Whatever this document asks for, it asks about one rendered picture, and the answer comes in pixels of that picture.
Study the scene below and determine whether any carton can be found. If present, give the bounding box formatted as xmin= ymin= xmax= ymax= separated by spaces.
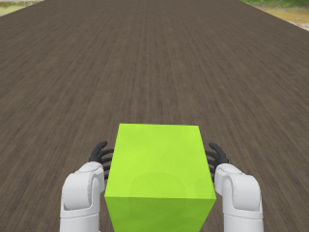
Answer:
xmin=104 ymin=123 xmax=216 ymax=232

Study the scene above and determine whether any robot left hand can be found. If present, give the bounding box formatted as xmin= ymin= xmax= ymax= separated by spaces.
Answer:
xmin=88 ymin=140 xmax=115 ymax=180

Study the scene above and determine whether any robot right forearm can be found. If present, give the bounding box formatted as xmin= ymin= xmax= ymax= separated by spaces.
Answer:
xmin=214 ymin=163 xmax=264 ymax=232

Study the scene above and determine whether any robot left forearm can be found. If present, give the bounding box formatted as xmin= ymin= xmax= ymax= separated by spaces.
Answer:
xmin=60 ymin=161 xmax=105 ymax=232

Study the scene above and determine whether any robot right hand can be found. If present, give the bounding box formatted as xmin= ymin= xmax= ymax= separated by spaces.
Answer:
xmin=205 ymin=142 xmax=229 ymax=183

